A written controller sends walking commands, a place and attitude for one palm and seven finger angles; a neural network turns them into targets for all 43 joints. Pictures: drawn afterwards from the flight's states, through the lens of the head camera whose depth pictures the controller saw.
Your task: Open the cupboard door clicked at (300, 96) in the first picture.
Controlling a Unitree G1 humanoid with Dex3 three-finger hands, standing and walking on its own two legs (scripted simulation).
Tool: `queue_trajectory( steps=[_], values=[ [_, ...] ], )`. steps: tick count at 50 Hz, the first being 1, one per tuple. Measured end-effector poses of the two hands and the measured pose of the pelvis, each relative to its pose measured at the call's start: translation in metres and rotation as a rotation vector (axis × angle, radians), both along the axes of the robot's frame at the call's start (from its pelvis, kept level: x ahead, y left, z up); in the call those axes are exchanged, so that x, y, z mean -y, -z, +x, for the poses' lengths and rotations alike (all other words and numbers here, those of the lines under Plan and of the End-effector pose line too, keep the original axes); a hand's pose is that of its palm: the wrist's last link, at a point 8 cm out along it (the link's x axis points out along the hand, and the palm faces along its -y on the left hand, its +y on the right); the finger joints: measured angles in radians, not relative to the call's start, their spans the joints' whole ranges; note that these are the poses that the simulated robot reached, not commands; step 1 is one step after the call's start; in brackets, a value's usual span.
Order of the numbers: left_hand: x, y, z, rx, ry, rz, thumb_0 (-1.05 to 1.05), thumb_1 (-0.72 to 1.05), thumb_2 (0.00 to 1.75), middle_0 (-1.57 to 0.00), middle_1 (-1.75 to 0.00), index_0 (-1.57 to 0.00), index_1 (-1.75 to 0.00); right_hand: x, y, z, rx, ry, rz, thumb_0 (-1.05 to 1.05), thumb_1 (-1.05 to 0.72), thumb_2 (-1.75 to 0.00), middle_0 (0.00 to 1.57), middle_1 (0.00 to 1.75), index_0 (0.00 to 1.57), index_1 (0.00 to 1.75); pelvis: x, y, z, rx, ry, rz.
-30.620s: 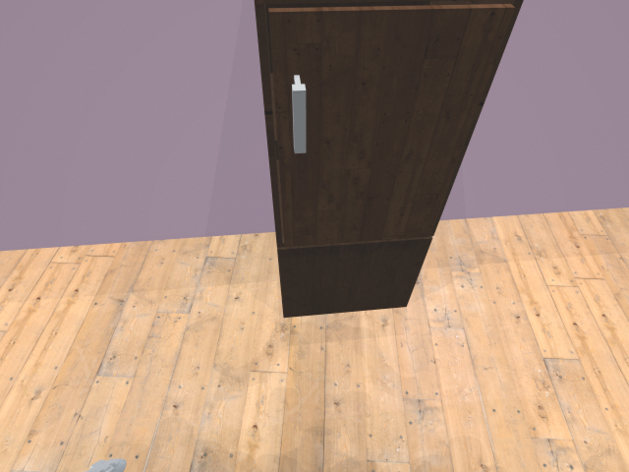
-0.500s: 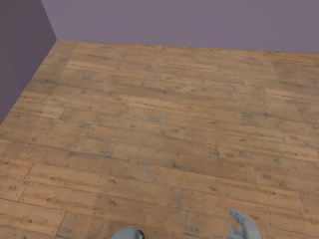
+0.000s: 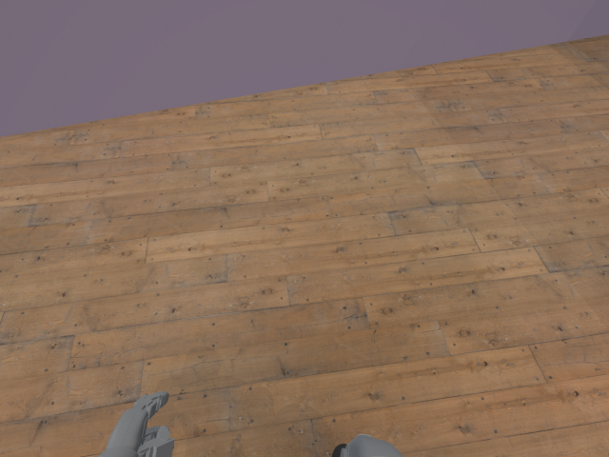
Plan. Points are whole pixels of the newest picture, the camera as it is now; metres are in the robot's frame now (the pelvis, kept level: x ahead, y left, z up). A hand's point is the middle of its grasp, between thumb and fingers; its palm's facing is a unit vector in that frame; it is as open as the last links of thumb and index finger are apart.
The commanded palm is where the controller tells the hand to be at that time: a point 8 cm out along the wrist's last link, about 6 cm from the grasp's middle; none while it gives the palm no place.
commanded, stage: turn to face it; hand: left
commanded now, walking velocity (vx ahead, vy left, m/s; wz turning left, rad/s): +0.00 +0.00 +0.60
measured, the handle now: out of the picture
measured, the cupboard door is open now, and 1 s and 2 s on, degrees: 37 37 37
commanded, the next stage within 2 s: none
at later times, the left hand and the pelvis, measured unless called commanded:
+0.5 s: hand out of the picture +0.13 +0.25 -0.17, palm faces +0.30 -0.93 -0.22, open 7.3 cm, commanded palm none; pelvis +0.10 +0.03 +0.01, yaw +16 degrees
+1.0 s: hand out of the picture +0.08 +0.18 -0.16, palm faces +0.59 -0.78 -0.22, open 7.4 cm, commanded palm none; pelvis +0.16 +0.00 +0.01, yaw +36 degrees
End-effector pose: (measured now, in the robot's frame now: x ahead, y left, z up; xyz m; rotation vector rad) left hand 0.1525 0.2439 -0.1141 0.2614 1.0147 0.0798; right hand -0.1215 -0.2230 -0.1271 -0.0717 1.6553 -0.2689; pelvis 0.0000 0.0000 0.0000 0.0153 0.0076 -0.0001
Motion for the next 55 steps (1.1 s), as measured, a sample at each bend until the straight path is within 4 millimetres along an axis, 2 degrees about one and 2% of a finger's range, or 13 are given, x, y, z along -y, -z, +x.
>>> queue_trajectory(
  steps=[4,10,16,18,21,26,30,36,40,44,48,52,55],
  values=[
    [0.019,-0.006,0.021,0.017,-0.021,-0.032,0.00,0.91,0.90,-0.19,-0.30,-0.20,-0.30,0.000,-0.001,0.047,0.014,-0.015,0.016,0.01,-0.91,-0.90,0.20,0.30,0.20,0.29,0.004,-0.009,0.024,0.010,-0.042,-0.010],
    [0.035,0.004,0.010,-0.061,-0.119,-0.123,0.00,0.91,0.90,-0.20,-0.30,-0.20,-0.30,-0.008,-0.007,0.153,0.176,-0.111,0.030,0.01,-0.91,-0.90,0.20,0.30,0.20,0.29,0.001,-0.019,0.055,-0.001,-0.113,-0.016],
    [0.001,0.027,0.000,-0.060,-0.272,-0.156,-0.03,0.93,0.90,-0.20,-0.30,-0.20,-0.30,-0.014,-0.005,0.252,0.301,-0.285,-0.023,0.02,-0.93,-0.90,0.20,0.30,0.20,0.29,-0.021,-0.003,0.081,0.002,-0.191,-0.055],
    [-0.015,0.037,-0.010,-0.105,-0.307,-0.142,-0.02,0.92,0.90,-0.20,-0.30,-0.20,-0.30,-0.014,-0.004,0.279,0.341,-0.326,-0.051,0.01,-0.93,-0.90,0.20,0.30,0.20,0.29,-0.027,0.003,0.087,-0.010,-0.214,-0.057],
    [-0.035,0.036,-0.025,-0.169,-0.354,-0.102,-0.01,0.92,0.90,-0.20,-0.30,-0.20,-0.30,-0.015,-0.013,0.312,0.384,-0.377,-0.073,0.01,-0.93,-0.90,0.20,0.30,0.20,0.29,-0.029,0.000,0.094,-0.028,-0.243,-0.050],
    [-0.054,0.015,-0.043,-0.199,-0.434,-0.046,0.00,0.91,0.90,-0.19,-0.30,-0.20,-0.30,-0.017,-0.023,0.355,0.410,-0.465,-0.064,0.01,-0.92,-0.90,0.20,0.30,0.20,0.29,-0.026,-0.013,0.107,-0.041,-0.288,-0.046],
    [-0.053,0.002,-0.049,-0.202,-0.482,-0.011,0.00,0.91,0.90,-0.19,-0.30,-0.19,-0.30,-0.014,-0.022,0.385,0.416,-0.519,-0.036,0.00,-0.91,-0.90,0.20,0.30,0.20,0.29,-0.018,-0.017,0.118,-0.039,-0.336,-0.049],
    [-0.031,-0.005,-0.055,-0.165,-0.550,0.041,0.01,0.91,0.90,-0.19,-0.30,-0.20,-0.30,-0.005,-0.002,0.434,0.421,-0.583,0.021,0.00,-0.91,-0.90,0.20,0.30,0.20,0.29,0.006,-0.006,0.136,-0.039,-0.423,-0.024],
    [-0.006,-0.010,-0.069,-0.193,-0.608,0.019,0.01,0.91,0.90,-0.19,-0.30,-0.20,-0.30,-0.012,-0.005,0.466,0.417,-0.642,0.045,0.01,-0.91,-0.90,0.20,0.30,0.20,0.29,0.011,-0.013,0.144,-0.026,-0.482,-0.012],
    [0.016,-0.008,-0.081,-0.228,-0.663,-0.034,0.01,0.90,0.90,-0.20,-0.30,-0.20,-0.30,-0.033,-0.015,0.493,0.434,-0.706,0.073,0.01,-0.91,-0.90,0.20,0.30,0.20,0.29,0.011,-0.019,0.154,-0.028,-0.539,0.011],
    [0.030,0.003,-0.097,-0.251,-0.728,-0.091,0.01,0.90,0.90,-0.20,-0.30,-0.20,-0.30,-0.067,-0.020,0.519,0.456,-0.797,0.095,0.01,-0.91,-0.90,0.20,0.30,0.20,0.29,0.005,-0.018,0.159,-0.026,-0.596,0.015],
    [0.029,0.025,-0.120,-0.276,-0.803,-0.139,0.01,0.90,0.90,-0.20,-0.30,-0.20,-0.30,-0.106,-0.018,0.542,0.524,-0.893,0.104,0.01,-0.91,-0.90,0.20,0.30,0.20,0.29,-0.010,-0.003,0.160,-0.023,-0.652,-0.008],
    [0.020,0.031,-0.130,-0.303,-0.847,-0.139,0.01,0.90,0.90,-0.20,-0.30,-0.20,-0.30,-0.123,-0.020,0.547,0.552,-0.934,0.106,0.00,-0.91,-0.90,0.20,0.30,0.20,0.29,-0.013,-0.001,0.160,-0.017,-0.686,-0.012]
  ],
)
